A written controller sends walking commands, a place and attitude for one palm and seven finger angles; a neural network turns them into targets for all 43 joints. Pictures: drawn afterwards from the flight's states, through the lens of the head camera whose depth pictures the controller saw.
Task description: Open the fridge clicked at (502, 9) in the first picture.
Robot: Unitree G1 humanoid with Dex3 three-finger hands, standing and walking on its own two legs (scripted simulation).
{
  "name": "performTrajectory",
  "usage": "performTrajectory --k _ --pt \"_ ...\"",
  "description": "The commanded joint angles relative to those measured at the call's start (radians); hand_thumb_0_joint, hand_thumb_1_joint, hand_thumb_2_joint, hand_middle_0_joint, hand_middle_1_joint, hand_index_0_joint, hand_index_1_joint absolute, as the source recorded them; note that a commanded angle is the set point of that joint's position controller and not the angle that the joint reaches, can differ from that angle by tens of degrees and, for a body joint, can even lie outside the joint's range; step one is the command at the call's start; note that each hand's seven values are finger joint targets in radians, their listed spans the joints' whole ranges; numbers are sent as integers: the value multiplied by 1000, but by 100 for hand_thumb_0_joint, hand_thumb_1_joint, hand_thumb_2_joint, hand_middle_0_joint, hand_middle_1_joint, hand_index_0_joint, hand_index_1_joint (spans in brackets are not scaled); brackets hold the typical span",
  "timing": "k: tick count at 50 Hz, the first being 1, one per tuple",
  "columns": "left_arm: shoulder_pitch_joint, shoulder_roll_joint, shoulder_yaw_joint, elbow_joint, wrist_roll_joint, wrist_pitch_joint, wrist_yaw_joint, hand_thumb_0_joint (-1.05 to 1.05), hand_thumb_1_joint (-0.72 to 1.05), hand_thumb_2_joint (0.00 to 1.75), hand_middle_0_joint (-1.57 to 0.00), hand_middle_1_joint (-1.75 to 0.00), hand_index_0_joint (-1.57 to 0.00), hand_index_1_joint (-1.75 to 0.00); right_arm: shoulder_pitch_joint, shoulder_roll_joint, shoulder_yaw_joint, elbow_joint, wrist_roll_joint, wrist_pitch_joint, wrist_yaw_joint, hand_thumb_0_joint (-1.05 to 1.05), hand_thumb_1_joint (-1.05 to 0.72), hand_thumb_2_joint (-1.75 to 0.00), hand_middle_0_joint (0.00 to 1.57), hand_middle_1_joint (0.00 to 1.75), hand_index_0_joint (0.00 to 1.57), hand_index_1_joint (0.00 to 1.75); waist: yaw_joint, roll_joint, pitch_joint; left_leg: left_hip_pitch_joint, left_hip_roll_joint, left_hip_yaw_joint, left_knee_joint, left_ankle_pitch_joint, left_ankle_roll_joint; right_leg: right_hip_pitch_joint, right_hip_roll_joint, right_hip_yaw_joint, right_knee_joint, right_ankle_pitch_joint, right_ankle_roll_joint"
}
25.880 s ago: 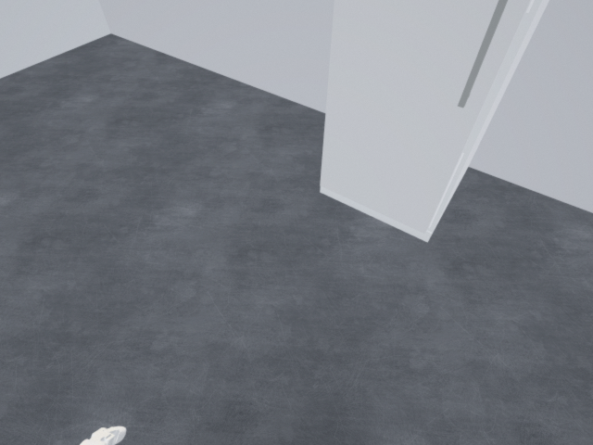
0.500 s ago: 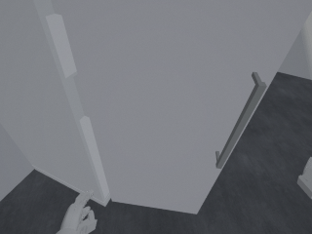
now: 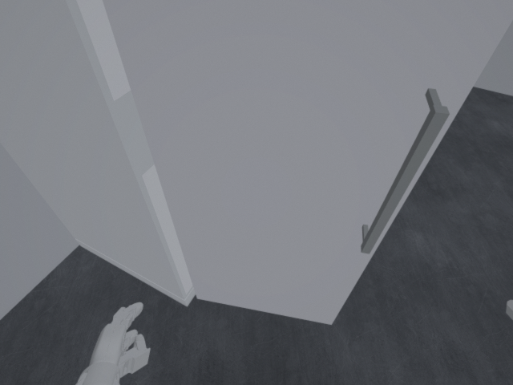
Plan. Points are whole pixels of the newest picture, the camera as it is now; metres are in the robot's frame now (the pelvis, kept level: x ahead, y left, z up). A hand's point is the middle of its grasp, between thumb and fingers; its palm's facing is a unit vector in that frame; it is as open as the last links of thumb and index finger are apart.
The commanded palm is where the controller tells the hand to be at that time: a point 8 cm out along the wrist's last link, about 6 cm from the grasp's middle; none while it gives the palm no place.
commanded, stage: step back with the hand held close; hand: right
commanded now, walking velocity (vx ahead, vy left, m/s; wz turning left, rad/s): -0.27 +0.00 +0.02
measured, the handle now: (392, 187) +0.42 -0.21 +0.09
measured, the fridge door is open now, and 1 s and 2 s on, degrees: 73 73 73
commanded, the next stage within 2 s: stop stepping back and stand still in 0.90 s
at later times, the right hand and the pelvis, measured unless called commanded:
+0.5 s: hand out of the picture +0.13 -0.30 +0.15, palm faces +0.48 +0.79 -0.38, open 7.4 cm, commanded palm +0.06 -0.33 +0.17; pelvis -0.06 -0.02 -0.02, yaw -3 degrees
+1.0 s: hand out of the picture +0.07 -0.28 +0.17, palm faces +0.29 +0.84 -0.46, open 7.4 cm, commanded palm +0.00 -0.32 +0.17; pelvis -0.15 -0.02 -0.01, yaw +1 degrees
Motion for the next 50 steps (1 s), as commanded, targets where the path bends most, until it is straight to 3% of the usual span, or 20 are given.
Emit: performTrajectory --k 1,10,13,16,19,22,23,25,26,28,33,35,37,38,40,44,46,47,49,50 --pt "-89 125 47 -158 -6 -66 15 0 90 90 -20 -30 -20 -30 -64 -201 -161 -230 -4 -84 -38 0 -90 -90 20 30 20 30 -1 -44 -148 -24 9 -4 -18 139 7 88 -64 70 -67 131 -20" --pt "-88 141 55 -167 -5 -124 15 0 90 90 -20 -30 -20 -30 -58 -170 -187 -206 -48 -134 -41 0 -90 -90 20 30 20 30 -15 -135 -89 231 -53 -37 209 5 9 -405 -149 222 -236 -486 -91" --pt "-72 133 58 -163 -4 -138 6 0 90 90 -20 -30 -20 -30 -47 -169 -186 -223 -45 -147 -36 0 -90 -90 20 30 20 30 -8 -47 -93 138 -24 -76 125 -48 27 -357 -103 171 -132 -434 -65" --pt "-39 120 62 -124 4 -145 2 0 90 90 -20 -30 -20 -30 -77 -194 -180 -246 -30 -153 -49 0 -90 -90 20 30 20 30 11 103 -84 -255 112 -189 -127 -277 92 -31 -5 49 161 -238 6" --pt "-31 103 50 -89 7 -146 8 0 90 90 -20 -30 -20 -30 -129 -181 -140 -232 -33 -151 -71 0 -90 -90 20 30 20 30 26 144 -79 -383 182 -176 -133 -192 114 93 -1 25 274 -130 21" --pt "-51 120 47 -97 1 -157 24 0 90 90 -20 -30 -20 -30 -156 -196 -153 -262 -31 -165 -75 0 -90 -90 20 30 20 30 25 -6 -56 -357 72 -74 -22 -197 59 82 -62 113 66 -174 5" --pt "-71 128 44 -110 3 -165 28 0 90 90 -20 -30 -20 -30 -149 -194 -158 -272 -33 -174 -72 0 -90 -90 20 30 20 30 19 -112 -42 -278 -4 -45 61 -234 32 -18 -123 206 -87 -315 -17" --pt "-94 153 58 -120 14 -186 29 0 90 90 -20 -30 -20 -30 -172 -184 -197 -293 -65 -195 -61 0 -90 -90 20 30 20 30 0 -335 -78 140 -144 -32 507 -127 6 -448 -307 476 -409 -739 -121" --pt "-85 130 62 -116 22 -191 25 0 90 90 -20 -30 -20 -30 -187 -213 -215 -301 -63 -199 -57 0 -90 -90 20 30 20 30 0 -295 -85 80 -127 -73 575 -141 15 -394 -308 492 -379 -600 -141" --pt "-76 109 69 -104 24 -201 -2 0 90 90 -20 -30 -20 -30 -118 -190 -208 -289 -58 -203 -50 0 -90 -90 20 30 20 30 -12 -168 -133 14 -119 -72 535 -233 30 -265 -272 377 -286 -420 -134" --pt "-35 88 57 -57 23 -203 -32 0 90 90 -20 -30 -20 -30 -32 -152 -134 -299 -8 -193 -36 0 -90 -90 20 30 20 30 -6 -206 -217 -47 -101 -11 89 -274 66 65 -214 252 -262 -162 1" --pt "-27 89 51 -41 31 -172 -25 0 90 90 -20 -30 -20 -30 -78 -185 -135 -278 -7 -193 -29 0 -90 -90 20 30 20 30 4 -118 -203 -83 -21 -82 -140 -115 84 163 -177 147 -111 65 50" --pt "-38 75 38 -37 35 -148 -14 0 90 90 -20 -30 -20 -30 -142 -218 -149 -255 -7 -192 -35 0 -90 -90 20 30 20 30 21 17 -212 -245 127 -174 -147 125 113 287 -118 53 94 159 50" --pt "-79 83 31 -46 41 -157 -3 0 90 90 -20 -30 -20 -30 -188 -257 -175 -243 -5 -194 -40 0 -90 -90 20 30 20 30 14 20 -206 -279 116 -124 -102 172 84 306 -114 20 65 177 52" --pt "-81 110 60 -55 10 -162 8 0 90 90 -20 -30 -20 -30 -212 -204 -128 -237 -4 -180 -27 0 -90 -90 20 30 20 30 25 25 -234 -295 -25 -27 -35 -10 25 381 -129 56 -23 201 36" --pt "-114 109 62 -119 20 -134 -16 0 90 90 -20 -30 -20 -30 -37 -244 -214 -289 28 -166 -14 0 -90 -90 20 30 20 30 -10 -182 -232 -43 -114 4 72 -246 68 84 -204 199 -328 -223 74" --pt "-118 95 59 -133 21 -118 -22 0 90 90 -20 -30 -20 -30 34 -289 -273 -296 39 -168 -14 0 -90 -90 20 30 20 30 -16 -136 -207 -17 -63 -33 -12 -243 92 -18 -150 122 -217 -263 73" --pt "-88 77 56 -122 8 -114 -24 0 90 90 -20 -30 -20 -30 58 -269 -254 -293 41 -175 -13 0 -90 -90 20 30 20 30 -2 -12 -195 -197 47 -96 -129 -270 123 98 -68 7 26 -150 80" --pt "-67 66 56 -97 16 -128 -20 0 90 90 -20 -30 -20 -30 51 -269 -238 -284 29 -170 -30 0 -90 -90 20 30 20 30 0 205 -117 -557 299 -269 -280 -359 212 185 20 1 480 -152 94" --pt "-72 62 53 -83 22 -128 -20 0 90 90 -20 -30 -20 -30 27 -231 -209 -254 12 -155 -31 0 -90 -90 20 30 20 30 7 201 -53 -499 303 -238 -225 -171 222 55 10 20 554 -185 81"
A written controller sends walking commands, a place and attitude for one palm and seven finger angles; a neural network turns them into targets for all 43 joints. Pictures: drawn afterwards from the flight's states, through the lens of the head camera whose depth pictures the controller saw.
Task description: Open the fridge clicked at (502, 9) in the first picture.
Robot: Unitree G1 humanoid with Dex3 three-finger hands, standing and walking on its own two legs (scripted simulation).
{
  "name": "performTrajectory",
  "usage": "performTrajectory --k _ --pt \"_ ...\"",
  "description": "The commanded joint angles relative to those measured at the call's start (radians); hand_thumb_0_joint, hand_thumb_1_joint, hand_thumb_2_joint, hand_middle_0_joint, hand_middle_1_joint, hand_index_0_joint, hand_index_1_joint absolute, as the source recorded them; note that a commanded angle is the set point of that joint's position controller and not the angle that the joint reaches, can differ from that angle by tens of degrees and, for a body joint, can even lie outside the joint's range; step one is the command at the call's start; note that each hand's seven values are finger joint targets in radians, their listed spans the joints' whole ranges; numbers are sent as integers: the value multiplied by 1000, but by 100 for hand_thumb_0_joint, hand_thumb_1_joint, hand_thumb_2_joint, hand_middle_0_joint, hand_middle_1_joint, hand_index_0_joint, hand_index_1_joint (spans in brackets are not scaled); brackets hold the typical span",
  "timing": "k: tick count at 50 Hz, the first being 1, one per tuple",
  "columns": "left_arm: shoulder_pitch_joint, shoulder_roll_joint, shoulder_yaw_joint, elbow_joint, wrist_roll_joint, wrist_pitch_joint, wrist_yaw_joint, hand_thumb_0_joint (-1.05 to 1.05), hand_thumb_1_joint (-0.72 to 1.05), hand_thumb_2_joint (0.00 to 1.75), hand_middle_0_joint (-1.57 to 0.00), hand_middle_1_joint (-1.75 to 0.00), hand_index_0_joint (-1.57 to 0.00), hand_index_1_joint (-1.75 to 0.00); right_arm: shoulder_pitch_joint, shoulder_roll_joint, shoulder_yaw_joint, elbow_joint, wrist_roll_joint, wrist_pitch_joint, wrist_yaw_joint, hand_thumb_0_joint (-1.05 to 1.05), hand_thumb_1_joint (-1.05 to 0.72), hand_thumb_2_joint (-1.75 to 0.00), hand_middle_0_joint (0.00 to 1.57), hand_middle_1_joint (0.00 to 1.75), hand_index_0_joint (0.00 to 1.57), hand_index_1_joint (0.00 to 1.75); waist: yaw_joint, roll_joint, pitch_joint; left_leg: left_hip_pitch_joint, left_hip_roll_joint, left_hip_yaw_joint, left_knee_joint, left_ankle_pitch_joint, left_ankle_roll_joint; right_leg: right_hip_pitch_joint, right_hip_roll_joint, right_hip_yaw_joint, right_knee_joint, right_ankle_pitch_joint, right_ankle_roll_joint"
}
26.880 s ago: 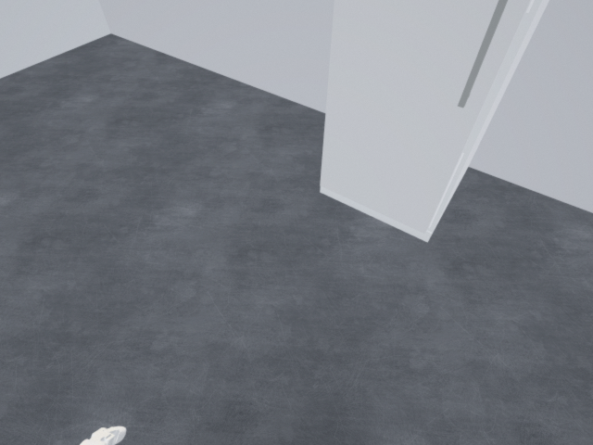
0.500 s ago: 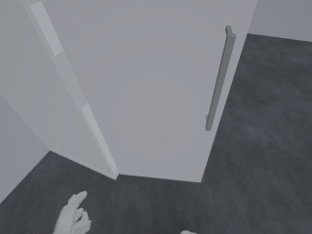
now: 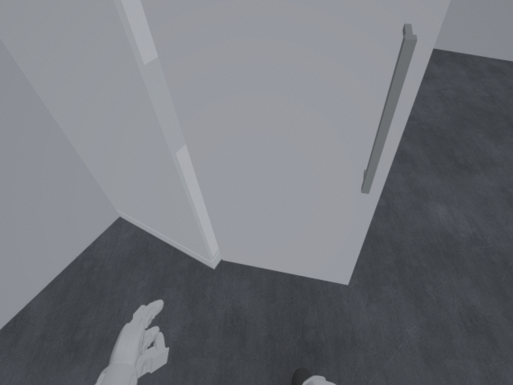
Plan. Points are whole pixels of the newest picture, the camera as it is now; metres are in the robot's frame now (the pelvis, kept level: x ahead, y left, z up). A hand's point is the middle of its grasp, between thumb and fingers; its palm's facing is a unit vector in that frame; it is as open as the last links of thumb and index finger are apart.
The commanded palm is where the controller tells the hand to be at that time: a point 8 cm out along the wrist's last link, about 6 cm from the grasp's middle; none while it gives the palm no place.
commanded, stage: stop stepping back and stand still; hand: right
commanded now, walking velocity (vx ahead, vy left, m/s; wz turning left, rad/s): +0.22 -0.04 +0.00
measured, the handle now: (382, 124) +0.56 -0.20 +0.10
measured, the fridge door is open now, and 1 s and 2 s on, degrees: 73 73 73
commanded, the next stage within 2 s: let the arm hang, fingers relaxed in 0.72 s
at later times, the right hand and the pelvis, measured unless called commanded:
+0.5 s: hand out of the picture +0.14 -0.31 +0.16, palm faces +0.47 +0.80 -0.37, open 7.4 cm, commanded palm +0.09 -0.33 +0.18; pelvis -0.05 -0.03 +0.00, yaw -1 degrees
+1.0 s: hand out of the picture +0.13 -0.28 -0.08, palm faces +0.12 +0.92 -0.38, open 7.4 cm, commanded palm none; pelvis -0.05 -0.03 -0.01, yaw -2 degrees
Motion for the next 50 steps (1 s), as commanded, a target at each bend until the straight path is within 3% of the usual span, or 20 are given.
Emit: performTrajectory --k 1,3,4,6,8,11,14,17,20,22,24,28,31,36,40,41,42,44,47,50 --pt "-75 139 49 -116 13 -58 17 0 90 90 -20 -30 -20 -30 -50 -131 -113 -176 -25 -36 -44 0 -90 -90 20 30 20 30 -20 99 -30 -390 340 -161 -223 100 172 254 5 51 418 -235 25" --pt "-38 164 33 -92 -2 -74 44 0 90 90 -20 -30 -20 -30 -108 -106 -81 -81 -46 -24 -57 0 -90 -90 20 30 20 30 4 -36 24 -255 197 -42 -40 269 63 276 -14 44 -20 -64 -1" --pt "-52 194 44 -95 -12 -94 57 0 90 90 -20 -30 -20 -30 -133 -96 -74 -73 -49 -26 -61 0 -90 -90 20 30 20 30 -24 -155 -9 -194 86 7 38 212 17 303 -71 112 -153 99 -31" --pt "-44 206 56 -106 -37 -132 67 0 90 90 -20 -30 -20 -30 -156 -102 -66 -68 -53 -44 -69 0 -90 -90 20 30 20 30 -50 -142 -119 -115 9 -5 83 96 2 379 -180 261 -187 122 -81" --pt "-32 199 60 -99 -9 -152 58 0 90 90 -20 -30 -20 -30 -160 -92 -63 -171 -60 -48 -65 0 -90 -90 20 30 20 30 -36 -309 -156 -76 -20 -21 254 -144 9 315 -213 425 -392 -325 -54" --pt "-20 175 55 -114 -15 -165 33 0 90 90 -20 -30 -20 -30 -66 -86 -74 -242 -69 -40 -70 0 -90 -90 20 30 20 30 -47 -226 -169 14 -23 12 116 -111 27 279 -171 315 -390 -433 -63" --pt "-29 173 47 -120 -7 -148 30 0 90 90 -20 -30 -20 -30 43 -73 -67 -190 -68 -19 -64 0 -90 -90 20 30 20 30 -37 -206 -100 128 -16 42 -98 -76 45 166 -77 185 -333 -410 -1" --pt "-25 159 48 -100 19 -113 31 0 90 90 -20 -30 -20 -30 -16 -98 -106 -108 -47 -18 -61 0 -90 -90 20 30 20 30 -23 -35 -80 -74 172 -118 -258 -105 113 293 -4 62 -5 -165 8" --pt "-11 173 66 -69 -10 -98 37 0 90 90 -20 -30 -20 -30 -94 -36 -48 -8 -48 9 -62 0 -90 -90 20 30 20 30 -15 154 6 -310 300 -273 -299 -370 191 277 3 78 310 -164 -3" --pt "-24 172 50 -63 -14 -102 37 0 90 90 -20 -30 -20 -30 -206 -35 -20 -3 -58 7 -65 0 -90 -90 20 30 20 30 0 65 47 -261 277 -207 -216 -250 157 264 -26 74 193 -172 -24" --pt "-34 177 43 -58 -14 -115 47 0 90 90 -20 -30 -20 -30 -255 -38 -6 -1 -72 -4 -65 0 -90 -90 20 30 20 30 -5 -67 64 -244 163 -105 -97 -207 89 317 -36 95 -28 -211 -48" --pt "-50 158 26 -77 -1 -148 47 0 90 90 -20 -30 -20 -30 -282 -63 -18 -126 -81 -31 -64 0 -90 -90 20 30 20 30 -19 -297 51 -174 -3 -5 281 -133 10 239 -228 534 -441 -559 -86" --pt "-34 143 31 -85 -1 -167 26 0 90 90 -20 -30 -20 -30 -172 -78 -53 -152 -85 -35 -72 0 -90 -90 20 30 20 30 -46 -157 -37 -96 23 -12 178 -99 21 305 -203 386 -386 -361 -93" --pt "-32 159 39 -104 10 -134 24 0 90 90 -20 -30 -20 -30 -9 -61 -74 -41 -81 -25 -63 0 -90 -90 20 30 20 30 -36 -148 -47 122 60 -15 -132 11 53 169 -57 147 -233 -270 -12" --pt "-26 164 46 -88 -5 -127 29 0 90 90 -20 -30 -20 -30 -57 -40 -57 -8 -62 -29 -60 0 -90 -90 20 30 20 30 -28 -19 -60 -31 93 -69 -146 -18 54 309 -63 138 -150 -150 -29" --pt "-45 267 90 145 -35 -192 -52 0 90 90 -20 -30 -20 -30 -126 149 364 707 -115 86 60 0 -90 -90 20 30 20 30 37 -4 -39 -156 151 13 29 250 60 313 -95 156 66 218 -38" --pt "36 293 105 156 -28 -105 -52 0 90 90 -20 -30 -20 -30 -144 121 308 728 -142 189 88 0 -90 -90 20 30 20 30 11 5 -83 -151 156 -3 67 285 54 352 -110 164 55 380 -35" --pt "34 278 85 132 -15 -49 -36 0 90 90 -20 -30 -20 -30 -186 154 334 782 -138 229 81 0 -90 -90 20 30 20 30 -4 35 -118 -134 87 22 192 144 43 317 -162 273 15 472 -102" --pt "2 290 67 148 11 -18 -27 0 90 90 -20 -30 -20 -30 -250 130 355 946 -139 238 75 0 -90 -90 20 30 20 30 -25 11 -114 -88 62 -27 254 -70 34 277 -206 377 -79 493 -182" --pt "-74 261 56 193 7 11 -30 0 90 90 -20 -30 -20 -30 -270 93 368 1170 -143 237 77 0 -90 -90 20 30 20 30 -55 66 -58 52 134 -103 4 44 64 128 -74 243 -59 61 -98"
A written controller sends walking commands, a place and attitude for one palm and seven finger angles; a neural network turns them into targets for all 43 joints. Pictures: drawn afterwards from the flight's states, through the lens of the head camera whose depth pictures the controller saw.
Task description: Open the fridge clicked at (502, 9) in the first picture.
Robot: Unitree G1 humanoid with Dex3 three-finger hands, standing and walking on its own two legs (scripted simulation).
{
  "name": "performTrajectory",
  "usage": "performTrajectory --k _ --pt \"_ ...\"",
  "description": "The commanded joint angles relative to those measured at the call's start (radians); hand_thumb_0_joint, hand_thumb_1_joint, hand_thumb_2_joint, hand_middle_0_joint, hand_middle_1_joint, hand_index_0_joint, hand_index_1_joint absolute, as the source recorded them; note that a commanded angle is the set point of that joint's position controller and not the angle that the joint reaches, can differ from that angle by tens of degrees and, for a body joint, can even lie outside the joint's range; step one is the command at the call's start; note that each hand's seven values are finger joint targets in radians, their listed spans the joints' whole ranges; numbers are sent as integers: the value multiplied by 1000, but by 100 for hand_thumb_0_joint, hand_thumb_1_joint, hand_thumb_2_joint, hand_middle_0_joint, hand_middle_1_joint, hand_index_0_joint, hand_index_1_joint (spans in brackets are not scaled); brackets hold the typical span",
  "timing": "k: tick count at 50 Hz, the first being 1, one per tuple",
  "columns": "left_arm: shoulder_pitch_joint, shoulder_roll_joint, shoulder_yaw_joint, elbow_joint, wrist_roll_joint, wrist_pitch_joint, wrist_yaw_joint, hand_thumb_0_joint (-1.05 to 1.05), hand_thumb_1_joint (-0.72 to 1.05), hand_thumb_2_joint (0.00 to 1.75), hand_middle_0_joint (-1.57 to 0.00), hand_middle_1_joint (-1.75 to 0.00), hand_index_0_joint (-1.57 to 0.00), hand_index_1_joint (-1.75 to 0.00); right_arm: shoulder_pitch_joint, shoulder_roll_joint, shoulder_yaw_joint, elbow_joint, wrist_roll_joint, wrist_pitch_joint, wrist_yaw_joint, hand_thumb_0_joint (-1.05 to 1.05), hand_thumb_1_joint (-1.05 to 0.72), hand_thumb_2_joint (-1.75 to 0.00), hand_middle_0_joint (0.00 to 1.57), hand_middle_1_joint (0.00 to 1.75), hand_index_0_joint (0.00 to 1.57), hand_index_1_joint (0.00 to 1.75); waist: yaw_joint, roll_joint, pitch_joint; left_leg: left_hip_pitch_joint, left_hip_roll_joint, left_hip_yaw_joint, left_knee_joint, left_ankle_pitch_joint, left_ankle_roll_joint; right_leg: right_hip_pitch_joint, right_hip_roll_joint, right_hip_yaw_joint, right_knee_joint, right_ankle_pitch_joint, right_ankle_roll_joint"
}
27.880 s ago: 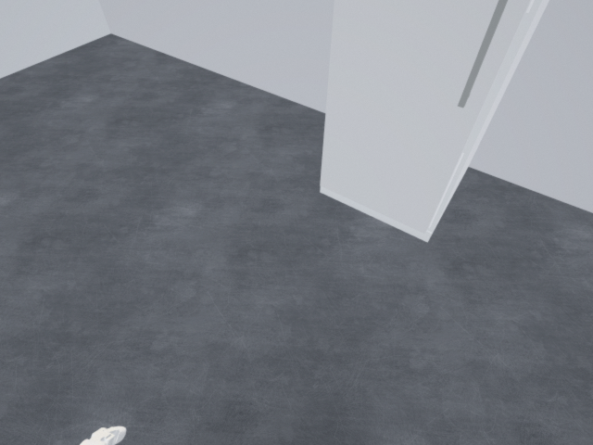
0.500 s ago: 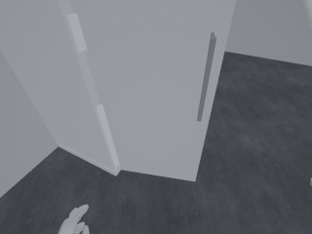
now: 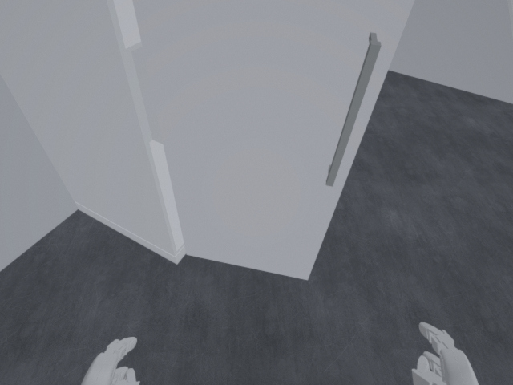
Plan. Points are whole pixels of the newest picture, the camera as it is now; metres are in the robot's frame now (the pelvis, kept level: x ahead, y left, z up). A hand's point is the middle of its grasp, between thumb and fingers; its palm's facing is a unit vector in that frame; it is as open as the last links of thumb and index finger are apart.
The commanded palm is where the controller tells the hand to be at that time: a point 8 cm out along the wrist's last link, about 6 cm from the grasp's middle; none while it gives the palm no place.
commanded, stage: let the arm hang, fingers relaxed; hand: right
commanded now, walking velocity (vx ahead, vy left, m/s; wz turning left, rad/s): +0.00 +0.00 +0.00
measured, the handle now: (348, 121) +0.61 -0.14 +0.11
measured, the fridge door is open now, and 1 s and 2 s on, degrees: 73 73 73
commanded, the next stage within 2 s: look to check the result in 0.92 s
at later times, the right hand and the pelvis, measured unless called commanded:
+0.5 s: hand out of the picture +0.01 -0.20 -0.15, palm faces +0.02 +0.96 -0.28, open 7.3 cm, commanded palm none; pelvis +0.01 +0.02 +0.02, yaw -1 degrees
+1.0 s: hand out of the picture +0.07 -0.19 -0.15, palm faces +0.01 +0.97 -0.24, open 7.3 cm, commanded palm none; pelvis +0.02 +0.01 +0.02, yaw -1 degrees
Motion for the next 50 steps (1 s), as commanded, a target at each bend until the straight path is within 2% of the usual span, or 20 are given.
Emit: performTrajectory --k 1,2,3,4,5,6,7,8,9,10,11,14,17,20,24,30,37,44,48,50 --pt "-43 125 43 -41 -7 8 12 0 90 90 -20 -30 -20 -30 37 -140 24 150 -13 -42 6 0 -90 -90 20 30 20 30 -32 182 -29 108 165 -216 -305 97 78 -30 -111 162 -63 56 17" --pt "-24 106 42 -10 -3 20 13 0 90 90 -20 -30 -20 -30 -11 -135 36 196 -8 -46 5 0 -90 -90 20 30 20 30 -9 164 3 27 239 -287 -375 98 133 30 -81 101 5 -7 37" --pt "10 97 43 24 1 29 15 0 90 90 -20 -30 -20 -30 -59 -130 48 232 -4 -49 1 0 -90 -90 20 30 20 30 13 95 14 -25 255 -294 -388 103 166 93 -83 80 33 -33 43" --pt "35 88 41 51 2 34 17 0 90 90 -20 -30 -20 -30 -80 -126 55 269 -3 -51 0 0 -90 -90 20 30 20 30 24 23 17 -49 238 -268 -379 104 169 137 -93 76 21 -17 42" --pt "53 79 37 74 1 34 19 0 90 90 -20 -30 -20 -30 -83 -119 61 309 1 -55 0 0 -90 -90 20 30 20 30 31 -24 8 -45 210 -233 -357 127 153 166 -108 88 -18 49 40" --pt "59 73 31 89 -1 35 20 0 90 90 -20 -30 -20 -30 -66 -109 65 347 2 -56 -1 0 -90 -90 20 30 20 30 25 -11 -10 -34 172 -191 -349 142 121 195 -127 106 -50 108 38" --pt "63 70 33 110 -1 35 24 0 90 90 -20 -30 -20 -30 -46 -81 60 391 4 -55 -3 0 -90 -90 20 30 20 30 19 -52 -15 -12 152 -169 -349 127 102 195 -142 131 -80 119 33" --pt "63 73 31 126 -3 35 27 0 90 90 -20 -30 -20 -30 -27 -78 61 426 7 -52 -3 0 -90 -90 20 30 20 30 11 -117 -13 22 133 -158 -348 116 84 178 -155 155 -111 116 26" --pt "59 75 28 142 -4 34 30 0 90 90 -20 -30 -20 -30 -13 -77 63 458 10 -51 -2 0 -90 -90 20 30 20 30 1 -138 -3 64 114 -145 -347 109 73 144 -168 177 -145 103 20" --pt "57 81 27 157 -5 32 33 0 90 90 -20 -30 -20 -30 -1 -74 65 487 11 -50 -2 0 -90 -90 20 30 20 30 -8 -140 14 94 105 -138 -351 114 69 118 -175 187 -168 93 16" --pt "62 87 27 168 -8 32 34 0 90 90 -20 -30 -20 -30 16 -78 65 510 11 -51 -3 0 -90 -90 20 30 20 30 -14 -99 4 121 104 -131 -360 150 60 120 -178 183 -165 117 15" --pt "97 88 27 209 -9 31 39 0 90 90 -20 -30 -20 -30 17 -59 73 562 14 -52 -4 0 -90 -90 20 30 20 30 -6 -29 4 137 108 -122 -381 143 64 138 -180 171 -183 101 20" --pt "107 89 28 231 -11 30 40 0 90 90 -20 -30 -20 -30 22 -59 75 588 14 -53 -7 0 -90 -90 20 30 20 30 -7 1 -4 148 108 -105 -377 186 61 165 -186 165 -191 139 20" --pt "102 95 29 245 -10 33 40 0 90 90 -20 -30 -20 -30 17 -61 76 603 14 -50 -8 0 -90 -90 20 30 20 30 -11 17 34 138 103 -98 -390 133 56 148 -189 167 -214 102 18" --pt "97 89 28 256 -8 33 37 0 90 90 -20 -30 -20 -30 8 -60 76 608 13 -51 -11 0 -90 -90 20 30 20 30 -10 42 39 136 105 -98 -388 157 52 161 -188 160 -220 131 19" --pt "74 79 23 262 -5 34 33 0 90 90 -20 -30 -20 -30 -16 -57 76 598 12 -46 -12 0 -90 -90 20 30 20 30 -13 25 77 125 98 -93 -384 124 46 144 -190 174 -254 112 19" --pt "54 85 23 259 -7 23 30 0 90 90 -20 -30 -20 -30 -40 -72 68 579 11 -55 -13 0 -90 -90 20 30 20 30 -14 21 16 174 106 -91 -367 227 39 179 -194 170 -250 217 21" --pt "28 110 27 257 -8 22 31 0 90 90 -20 -30 -20 -30 -60 -85 62 576 11 -58 -11 0 -90 -90 20 30 20 30 -11 13 33 163 107 -92 -386 210 40 193 -194 169 -260 199 24" --pt "15 125 29 258 -8 22 31 0 90 90 -20 -30 -20 -30 -62 -95 61 580 12 -60 -10 0 -90 -90 20 30 20 30 -11 0 21 165 111 -97 -392 212 42 212 -195 169 -260 201 24" --pt "12 136 30 256 -9 20 32 0 90 90 -20 -30 -20 -30 -63 -102 60 582 12 -61 -9 0 -90 -90 20 30 20 30 -11 12 6 177 113 -98 -396 234 41 222 -196 166 -256 216 24"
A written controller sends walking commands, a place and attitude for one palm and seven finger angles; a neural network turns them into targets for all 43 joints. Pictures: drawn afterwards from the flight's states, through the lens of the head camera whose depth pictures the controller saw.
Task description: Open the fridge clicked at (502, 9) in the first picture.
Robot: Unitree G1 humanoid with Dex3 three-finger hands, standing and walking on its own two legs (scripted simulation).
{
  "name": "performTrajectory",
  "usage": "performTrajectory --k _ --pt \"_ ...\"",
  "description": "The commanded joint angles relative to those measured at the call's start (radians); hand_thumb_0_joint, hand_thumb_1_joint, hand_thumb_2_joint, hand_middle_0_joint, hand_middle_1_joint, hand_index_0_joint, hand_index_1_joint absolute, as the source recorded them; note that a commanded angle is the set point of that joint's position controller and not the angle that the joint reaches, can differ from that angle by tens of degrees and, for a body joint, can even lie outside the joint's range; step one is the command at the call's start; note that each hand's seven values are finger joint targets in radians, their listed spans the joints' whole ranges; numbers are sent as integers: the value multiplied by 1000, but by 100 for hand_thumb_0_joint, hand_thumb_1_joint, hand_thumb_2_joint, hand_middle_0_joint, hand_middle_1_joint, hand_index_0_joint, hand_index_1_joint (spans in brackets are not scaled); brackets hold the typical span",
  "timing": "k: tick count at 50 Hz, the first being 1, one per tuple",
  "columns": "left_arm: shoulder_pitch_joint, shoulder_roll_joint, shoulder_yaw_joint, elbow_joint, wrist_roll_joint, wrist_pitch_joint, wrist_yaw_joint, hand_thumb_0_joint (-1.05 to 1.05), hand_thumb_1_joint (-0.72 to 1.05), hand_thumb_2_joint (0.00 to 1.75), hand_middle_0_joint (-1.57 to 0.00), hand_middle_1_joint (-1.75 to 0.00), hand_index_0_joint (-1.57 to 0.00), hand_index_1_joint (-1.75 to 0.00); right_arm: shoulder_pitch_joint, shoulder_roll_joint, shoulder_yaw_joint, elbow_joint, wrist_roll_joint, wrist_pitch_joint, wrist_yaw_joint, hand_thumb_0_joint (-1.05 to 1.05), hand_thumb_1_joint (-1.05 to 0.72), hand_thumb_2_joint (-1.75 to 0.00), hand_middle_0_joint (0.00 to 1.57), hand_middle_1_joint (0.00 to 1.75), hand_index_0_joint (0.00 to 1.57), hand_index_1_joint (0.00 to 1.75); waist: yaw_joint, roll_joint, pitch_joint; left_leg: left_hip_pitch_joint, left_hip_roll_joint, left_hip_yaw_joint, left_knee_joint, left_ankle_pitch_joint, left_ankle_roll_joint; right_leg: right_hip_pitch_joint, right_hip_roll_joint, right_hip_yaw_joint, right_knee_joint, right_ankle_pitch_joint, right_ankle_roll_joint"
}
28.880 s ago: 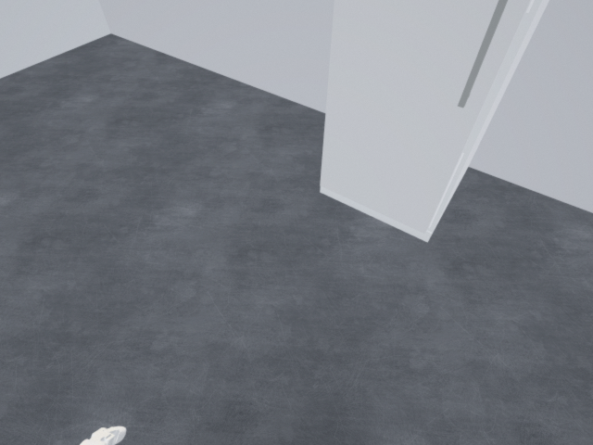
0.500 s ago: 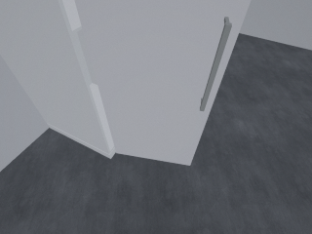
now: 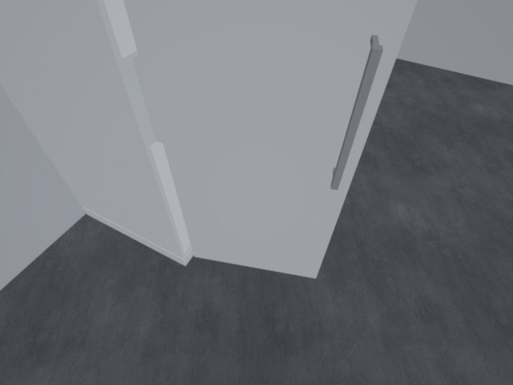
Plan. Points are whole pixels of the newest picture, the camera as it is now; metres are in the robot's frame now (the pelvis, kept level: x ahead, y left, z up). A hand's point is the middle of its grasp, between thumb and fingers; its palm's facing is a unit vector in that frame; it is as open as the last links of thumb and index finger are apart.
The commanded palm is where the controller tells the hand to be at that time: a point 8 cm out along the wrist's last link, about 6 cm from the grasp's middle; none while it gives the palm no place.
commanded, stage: look to check the result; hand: right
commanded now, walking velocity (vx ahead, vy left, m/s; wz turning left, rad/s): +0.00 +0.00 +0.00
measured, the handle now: (351, 125) +0.59 -0.15 +0.08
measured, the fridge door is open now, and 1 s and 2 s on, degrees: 73 73 73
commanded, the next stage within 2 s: stand and wait in 0.54 s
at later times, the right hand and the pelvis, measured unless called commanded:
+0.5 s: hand out of the picture +0.08 -0.24 -0.16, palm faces -0.01 +0.95 -0.31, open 7.3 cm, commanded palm none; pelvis +0.01 +0.00 +0.00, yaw +0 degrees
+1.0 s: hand out of the picture +0.10 -0.23 -0.16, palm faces -0.02 +0.95 -0.31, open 7.3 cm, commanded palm none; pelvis +0.02 +0.00 +0.00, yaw +1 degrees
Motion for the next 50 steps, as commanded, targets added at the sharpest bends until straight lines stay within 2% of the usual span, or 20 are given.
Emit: performTrajectory --k 1,8,11,17,21,28,30,36,39,48,50 --pt "-8 173 32 -46 -6 -23 12 0 90 90 -20 -30 -20 -30 6 -189 -34 -45 -4 -18 -14 0 -90 -90 20 30 20 30 -6 -4 -66 -27 159 -120 -73 133 13 65 -149 138 -31 165 -13" --pt "-28 199 34 -43 -7 -20 10 0 90 90 -20 -30 -20 -30 -13 -213 -31 -36 -1 -16 -12 0 -90 -90 20 30 20 30 -3 6 -46 -37 162 -123 -89 114 11 69 -150 140 -42 137 -12" --pt "-36 209 33 -44 -9 -20 9 0 90 90 -20 -30 -20 -30 -12 -226 -32 -36 -2 -18 -13 0 -90 -90 20 30 20 30 -6 7 -69 -22 165 -122 -87 144 7 82 -153 137 -36 163 -14" --pt "-59 226 33 -45 -8 -22 7 0 90 90 -20 -30 -20 -30 -30 -242 -31 -33 -1 -16 -11 0 -90 -90 20 30 20 30 -7 -5 -64 -22 169 -123 -90 140 9 92 -158 141 -51 169 -13" --pt "-63 237 33 -48 -9 -24 6 0 90 90 -20 -30 -20 -30 -35 -255 -33 -40 -3 -20 -12 0 -90 -90 20 30 20 30 -7 18 -91 -1 170 -126 -85 199 4 108 -158 139 -44 213 -13" --pt "-78 244 32 -50 -9 -27 6 0 90 90 -20 -30 -20 -30 -54 -257 -35 -48 -2 -19 -12 0 -90 -90 20 30 20 30 -8 -5 -79 5 174 -120 -84 211 5 113 -161 140 -53 242 -11" --pt "-81 245 32 -50 -9 -26 6 0 90 90 -20 -30 -20 -30 -58 -257 -35 -49 -2 -18 -11 0 -90 -90 20 30 20 30 -7 9 -66 0 170 -121 -90 193 5 106 -162 141 -61 220 -10" --pt "-77 251 33 -53 -10 -28 6 0 90 90 -20 -30 -20 -30 -53 -265 -37 -56 -3 -20 -13 0 -90 -90 20 30 20 30 -8 7 -104 22 174 -123 -84 242 3 131 -163 138 -45 270 -12" --pt "-78 247 33 -49 -10 -28 7 0 90 90 -20 -30 -20 -30 -61 -260 -36 -55 -1 -19 -13 0 -90 -90 20 30 20 30 -7 7 -77 12 173 -120 -86 231 4 123 -163 137 -57 256 -10" --pt "-67 246 33 -47 -11 -27 8 0 90 90 -20 -30 -20 -30 -52 -262 -35 -54 -1 -19 -15 0 -90 -90 20 30 20 30 -6 7 -99 30 174 -123 -83 266 3 139 -164 130 -49 277 -9" --pt "-67 247 33 -45 -11 -27 9 0 90 90 -20 -30 -20 -30 -54 -261 -36 -52 0 -19 -16 0 -90 -90 20 30 20 30 -5 6 -84 25 172 -124 -88 257 4 134 -164 129 -53 266 -8"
